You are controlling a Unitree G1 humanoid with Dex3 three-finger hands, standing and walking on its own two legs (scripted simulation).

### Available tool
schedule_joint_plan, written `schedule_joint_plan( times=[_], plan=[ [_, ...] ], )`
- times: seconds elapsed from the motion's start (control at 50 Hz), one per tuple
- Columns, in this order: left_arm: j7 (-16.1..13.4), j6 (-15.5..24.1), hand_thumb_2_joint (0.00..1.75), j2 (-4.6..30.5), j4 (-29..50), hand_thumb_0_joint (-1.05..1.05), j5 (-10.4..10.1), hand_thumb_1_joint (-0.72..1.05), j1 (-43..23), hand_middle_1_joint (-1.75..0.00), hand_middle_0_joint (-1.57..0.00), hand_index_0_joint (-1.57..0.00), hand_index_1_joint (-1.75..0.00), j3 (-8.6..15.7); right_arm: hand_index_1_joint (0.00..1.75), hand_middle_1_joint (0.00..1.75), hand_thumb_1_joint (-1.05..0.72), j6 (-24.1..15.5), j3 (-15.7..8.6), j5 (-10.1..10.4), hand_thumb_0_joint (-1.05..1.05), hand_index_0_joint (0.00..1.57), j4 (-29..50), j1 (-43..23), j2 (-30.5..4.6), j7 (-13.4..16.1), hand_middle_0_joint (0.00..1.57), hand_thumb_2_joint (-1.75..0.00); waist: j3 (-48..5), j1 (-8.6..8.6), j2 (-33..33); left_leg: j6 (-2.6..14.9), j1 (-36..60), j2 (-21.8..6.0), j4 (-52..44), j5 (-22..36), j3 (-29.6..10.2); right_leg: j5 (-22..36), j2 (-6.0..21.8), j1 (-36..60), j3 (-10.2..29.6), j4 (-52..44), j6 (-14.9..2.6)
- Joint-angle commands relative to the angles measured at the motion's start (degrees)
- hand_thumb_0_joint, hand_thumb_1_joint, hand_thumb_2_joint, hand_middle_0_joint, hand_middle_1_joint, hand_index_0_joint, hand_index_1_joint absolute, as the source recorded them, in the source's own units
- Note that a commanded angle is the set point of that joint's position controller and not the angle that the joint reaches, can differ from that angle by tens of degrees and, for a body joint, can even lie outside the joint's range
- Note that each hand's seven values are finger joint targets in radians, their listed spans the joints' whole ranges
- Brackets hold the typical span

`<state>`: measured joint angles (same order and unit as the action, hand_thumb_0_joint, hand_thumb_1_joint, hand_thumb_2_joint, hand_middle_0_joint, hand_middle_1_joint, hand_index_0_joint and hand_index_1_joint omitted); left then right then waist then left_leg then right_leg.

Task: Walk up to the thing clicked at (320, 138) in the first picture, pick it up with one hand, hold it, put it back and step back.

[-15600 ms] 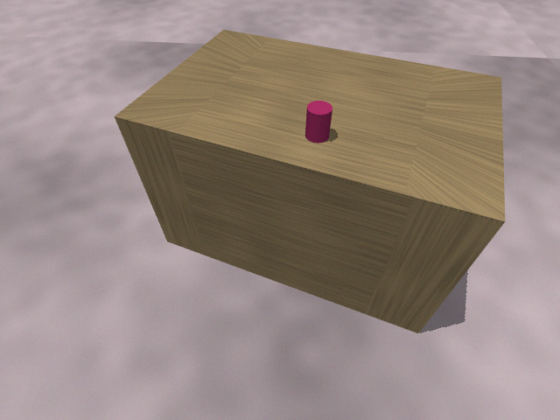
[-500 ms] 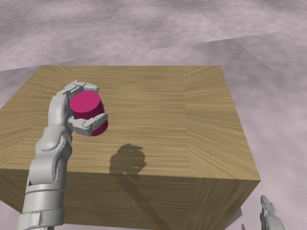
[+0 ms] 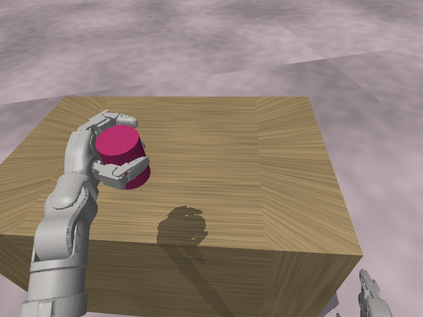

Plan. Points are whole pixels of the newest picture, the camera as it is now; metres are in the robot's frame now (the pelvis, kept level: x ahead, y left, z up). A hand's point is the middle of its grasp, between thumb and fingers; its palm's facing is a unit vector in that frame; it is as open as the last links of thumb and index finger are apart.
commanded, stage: hold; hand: left
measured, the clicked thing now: (125, 158) +0.34 +0.17 +0.18
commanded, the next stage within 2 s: none
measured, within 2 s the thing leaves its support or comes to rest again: neither
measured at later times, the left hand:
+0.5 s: hand (124, 156) +0.34 +0.17 +0.18, palm faces +0.08 -1.00 -0.02, open 9.5 cm
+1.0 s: hand (126, 149) +0.35 +0.17 +0.19, palm faces +0.08 -1.00 -0.01, open 9.5 cm
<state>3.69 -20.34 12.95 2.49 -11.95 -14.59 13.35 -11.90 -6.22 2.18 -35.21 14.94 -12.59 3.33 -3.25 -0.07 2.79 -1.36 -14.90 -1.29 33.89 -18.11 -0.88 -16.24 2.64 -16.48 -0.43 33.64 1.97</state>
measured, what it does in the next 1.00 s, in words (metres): stands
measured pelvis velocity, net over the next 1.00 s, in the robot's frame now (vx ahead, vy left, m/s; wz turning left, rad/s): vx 0.01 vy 0.00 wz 0.00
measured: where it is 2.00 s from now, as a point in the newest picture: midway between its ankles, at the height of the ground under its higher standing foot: outside the picture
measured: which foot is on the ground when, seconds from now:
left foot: down 0.00-1.00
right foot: down 0.00-1.00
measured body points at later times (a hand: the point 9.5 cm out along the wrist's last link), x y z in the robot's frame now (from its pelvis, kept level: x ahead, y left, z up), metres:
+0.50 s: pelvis +0.00 +0.00 +0.00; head -0.02 -0.02 +0.45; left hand +0.33 +0.22 +0.19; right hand +0.16 -0.27 -0.08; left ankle +0.00 +0.14 -0.73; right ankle +0.02 -0.14 -0.73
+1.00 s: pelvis +0.01 +0.00 +0.00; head -0.01 -0.02 +0.45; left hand +0.34 +0.22 +0.19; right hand +0.17 -0.26 -0.07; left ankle +0.00 +0.14 -0.73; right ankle +0.02 -0.14 -0.73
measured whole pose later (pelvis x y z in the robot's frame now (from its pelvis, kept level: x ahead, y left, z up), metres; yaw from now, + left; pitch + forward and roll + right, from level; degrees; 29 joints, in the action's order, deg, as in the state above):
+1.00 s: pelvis +0.01 +0.00 +0.00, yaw +0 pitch -1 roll +0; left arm 3.6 -21.6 12.6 2.3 -11.9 -14.3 13.6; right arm -12.2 -6.7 2.0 -38.0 13.5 -12.8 2.9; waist -3.0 -0.2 3.0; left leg -1.4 -13.0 -1.3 31.3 -17.5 -0.8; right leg -15.7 2.6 -14.6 -0.5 31.2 2.0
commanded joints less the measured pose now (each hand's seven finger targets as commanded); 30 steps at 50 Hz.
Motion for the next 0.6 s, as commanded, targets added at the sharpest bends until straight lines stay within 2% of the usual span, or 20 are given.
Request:
schedule_joint_plan(
  times=[0.0, 0.02, 0.04, 0.06, 0.12, 0.18, 0.22, 0.24, 0.26, 0.3, 0.32, 0.34, 0.38, 0.4, 0.42, 0.46, 0.48, 0.5, 0.56, 0.58],
  plan=[
    [0.04, 2.98, 1.25, 9.21, 13.94, 0.0, -1.07, 0.1, -21.98, -1.43, -1.3, -1.32, -1.43, 3.12, 0.05, 0.05, 0.53, -3.82, -2.49, 0.1, 0.0, 0.05, 8.43, -6.54, -7.39, 0.19, 0.05, -0.06, -9.58, -0.12, -1.9, 1.71, 3.62, 1.82, -5.33, 9.17, 1.45, 7.99, -2.11, 1.51, -2.81, -6.0, -1.3],
    [-0.07, 2.73, 1.24, 8.44, 12.55, 0.0, -0.62, 0.12, -21.26, -1.43, -1.3, -1.32, -1.43, 2.39, 0.05, 0.05, 0.52, -3.99, -2.91, -0.05, 0.0, 0.05, 9.85, -6.79, -7.82, 0.24, 0.05, -0.06, -11.08, -0.71, -3.13, 1.76, 4.35, 1.71, -5.07, 10.58, 1.42, 9.46, -2.14, 2.09, -2.79, -5.58, -1.22],
    [-0.12, 2.44, 1.25, 7.7, 13.65, 0.0, -0.71, 0.13, -20.82, -1.43, -1.3, -1.32, -1.43, 1.79, 0.05, 0.05, 0.53, -3.96, -2.59, -0.02, 0.0, 0.05, 9.31, -6.6, -7.71, 0.23, 0.05, -0.06, -10.47, -0.4, -3.77, 1.79, 4.4, 1.69, -4.98, 11.76, 1.33, 10.49, -2.24, 2.03, -2.97, -5.5, -1.24],
    [-0.13, 2.25, 1.25, 7.48, 10.12, 0.0, -0.92, 0.11, -19.6, -1.42, -1.29, -1.31, -1.43, 2.68, 0.05, 0.05, 0.52, -3.68, -0.81, 0.04, 0.0, 0.05, 8.27, -5.63, -5.5, -0.18, 0.05, -0.06, -9.54, -0.19, -4.35, 1.89, 3.43, 1.86, -4.7, 11.82, 1.51, 10.68, -1.97, 2.28, -2.72, -5.83, -1.09],
    [-0.48, 2.47, 1.25, 7.91, 11.33, 0.0, -0.51, 0.12, -21.2, -1.42, -1.29, -1.31, -1.43, 2.52, 0.05, 0.05, 0.52, -3.75, -3.23, -0.05, 0.0, 0.05, 8.63, -6.58, -8.29, -0.02, 0.05, -0.06, -11.04, -0.68, -3.54, 1.74, 4.71, 1.76, -5.06, 12.25, 1.45, 11.11, -2.02, 2.4, -2.64, -5.63, -1.31],
    [-1.16, 3.83, 1.23, 10.28, 15.41, 0.0, -0.27, 0.12, -24.45, -1.41, -1.27, -1.3, -1.41, 4.24, 0.05, 0.05, 0.53, -3.91, -2.61, -0.1, 0.0, 0.05, 9.14, -6.73, -7.22, -0.2, 0.05, -0.06, -12.23, 0.18, -2.14, 1.33, 4.79, 1.44, -5.25, 13.13, 1.13, 11.17, -2.27, 3.6, -2.94, -5.3, -1.41],
    [-1.3, 4.43, 1.23, 10.37, 14.73, 0.0, -0.11, 0.15, -22.95, -1.4, -1.26, -1.28, -1.4, 4.27, 0.05, 0.05, 0.52, -3.88, -3.01, -0.17, 0.0, 0.05, 8.55, -6.91, -7.56, -0.07, 0.05, -0.06, -11.0, 0.25, -2.04, 1.37, 4.15, 1.6, -5.44, 11.98, 1.21, 10.21, -2.18, 3.33, -2.81, -5.75, -1.36],
    [-1.1, 4.13, 1.24, 8.36, 11.0, 0.0, -0.17, 0.16, -19.64, -1.4, -1.26, -1.28, -1.4, 3.36, 0.05, 0.05, 0.52, -3.82, -2.25, -0.25, 0.0, 0.05, 8.21, -7.01, -6.99, -0.17, 0.05, -0.06, -10.97, 0.15, -3.18, 1.43, 3.85, 1.48, -5.35, 12.34, 1.04, 10.63, -2.18, 3.88, -2.78, -5.75, -1.32],
    [-1.09, 4.32, 1.24, 9.11, 13.74, 0.0, -0.41, 0.15, -20.6, -1.42, -1.28, -1.3, -1.42, 3.73, 0.05, 0.05, 0.52, -3.9, -2.1, -0.13, 0.0, 0.05, 8.56, -8.07, -6.78, -0.16, 0.05, -0.06, -10.51, 0.66, -2.19, 1.42, 3.66, 1.65, -5.64, 11.46, 1.17, 9.86, -2.15, 3.69, -2.77, -5.94, -1.34],
    [-0.77, 4.34, 1.23, 8.83, 13.59, 0.0, -0.18, 0.15, -20.21, -1.4, -1.27, -1.29, -1.41, 2.81, 0.05, 0.05, 0.52, -3.59, -2.24, -0.17, 0.0, 0.05, 6.8, -7.68, -6.71, -0.1, 0.05, -0.06, -10.18, 0.43, -1.57, 1.46, 3.71, 1.72, -5.74, 11.43, 1.28, 9.82, -2.16, 3.2, -2.73, -6.23, -1.49],
    [-0.52, 4.38, 1.24, 8.71, 13.09, 0.0, -0.7, 0.14, -18.78, -1.42, -1.29, -1.31, -1.42, 3.65, 0.05, 0.05, 0.52, -3.81, -2.58, -0.18, 0.0, 0.05, 7.97, -8.17, -7.33, -0.1, 0.05, -0.06, -10.17, 0.35, -3.41, 1.61, 3.9, 1.58, -5.56, 11.49, 1.25, 9.82, -2.13, 3.7, -2.83, -6.31, -1.23],
    [-0.24, 4.22, 1.24, 7.8, 12.41, 0.0, -0.78, 0.15, -17.54, -1.43, -1.28, -1.31, -1.43, 2.74, 0.05, 0.05, 0.53, -3.88, -2.43, -0.13, 0.0, 0.05, 8.02, -8.7, -7.3, -0.06, 0.05, -0.06, -9.91, 0.34, -3.38, 1.64, 3.99, 1.61, -5.58, 11.52, 1.34, 9.98, -2.2, 3.38, -2.8, -6.3, -1.2],
    [0.2, 4.45, 1.25, 9.38, 15.67, 0.0, -0.5, 0.18, -19.0, -1.42, -1.28, -1.31, -1.42, 3.05, 0.05, 0.05, 0.53, -3.66, -2.51, -0.2, 0.0, 0.05, 7.14, -8.36, -7.41, -0.08, 0.05, -0.06, -10.12, 0.39, -2.53, 1.6, 4.19, 1.72, -5.61, 11.48, 1.47, 9.85, -2.23, 3.0, -2.75, -6.51, -1.28],
    [0.32, 4.07, 1.25, 9.15, 11.73, 0.0, -0.51, 0.17, -16.3, -1.43, -1.29, -1.31, -1.43, 3.57, 0.05, 0.05, 0.52, -3.64, -2.99, -0.19, 0.0, 0.05, 7.2, -7.85, -7.95, 0.07, 0.05, -0.06, -8.91, -0.05, -4.81, 1.79, 4.01, 1.68, -5.72, 11.25, 1.41, 9.62, -2.23, 2.83, -2.7, -6.82, -1.09],
    [0.47, 4.51, 1.26, 8.98, 15.87, 0.0, -0.66, 0.18, -18.06, -1.43, -1.29, -1.31, -1.43, 3.1, 0.05, 0.05, 0.53, -3.73, -1.86, -0.23, 0.0, 0.05, 6.98, -8.67, -6.51, -0.13, 0.05, -0.06, -9.93, 0.69, -3.1, 1.73, 4.16, 1.81, -5.76, 11.13, 1.39, 9.59, -2.07, 3.41, -2.63, -6.73, -1.17],
    [0.55, 4.19, 1.26, 9.28, 15.1, 0.0, -1.06, 0.16, -17.09, -1.43, -1.29, -1.31, -1.43, 3.86, 0.05, 0.05, 0.53, -3.66, -3.31, -0.28, 0.0, 0.05, 5.9, -8.04, -8.06, 0.13, 0.05, -0.06, -10.39, 0.11, -2.91, 1.66, 4.8, 1.66, -5.52, 12.61, 1.38, 11.0, -2.24, 3.18, -2.72, -6.41, -1.17],
    [0.72, 3.7, 1.26, 7.44, 12.54, 0.0, -1.04, 0.17, -14.95, -1.42, -1.27, -1.3, -1.42, 2.64, 0.05, 0.05, 0.53, -3.54, -2.82, -0.24, 0.0, 0.05, 6.45, -7.55, -7.73, 0.04, 0.05, -0.06, -9.59, -0.45, -4.11, 1.69, 4.69, 1.51, -5.79, 12.73, 1.27, 11.22, -2.38, 2.86, -2.74, -6.4, -1.11],
    [0.68, 4.18, 1.25, 7.99, 17.59, 0.0, -1.39, 0.2, -17.59, -1.42, -1.28, -1.3, -1.42, 2.6, 0.05, 0.05, 0.53, -3.67, -2.42, -0.23, 0.0, 0.05, 6.62, -8.37, -7.3, -0.01, 0.05, -0.06, -9.52, 0.29, -2.72, 1.64, 4.22, 1.73, -5.95, 11.77, 1.33, 10.38, -2.2, 3.18, -2.75, -6.73, -1.17],
    [0.12, 4.4, 1.25, 10.26, 17.21, 0.0, -0.73, 0.19, -18.67, -1.41, -1.26, -1.29, -1.41, 4.43, 0.05, 0.05, 0.53, -3.81, -3.13, -0.34, 0.0, 0.05, 6.77, -8.69, -8.09, 0.34, 0.05, -0.06, -11.3, -0.03, -3.99, 1.88, 5.17, 1.96, -5.69, 11.55, 1.4, 10.1, -1.92, 3.72, -2.46, -7.01, -0.89],
    [0.08, 4.25, 1.25, 9.15, 17.0, 0.0, -0.65, 0.18, -18.34, -1.42, -1.27, -1.29, -1.42, 3.38, 0.05, 0.05, 0.53, -3.79, -2.67, -0.34, 0.0, 0.05, 6.44, -8.98, -7.37, 0.46, 0.05, -0.06, -10.73, -0.39, -3.33, 1.96, 5.37, 2.18, -5.57, 11.54, 1.68, 10.39, -1.72, 3.54, -2.25, -7.17, -0.79]
  ],
)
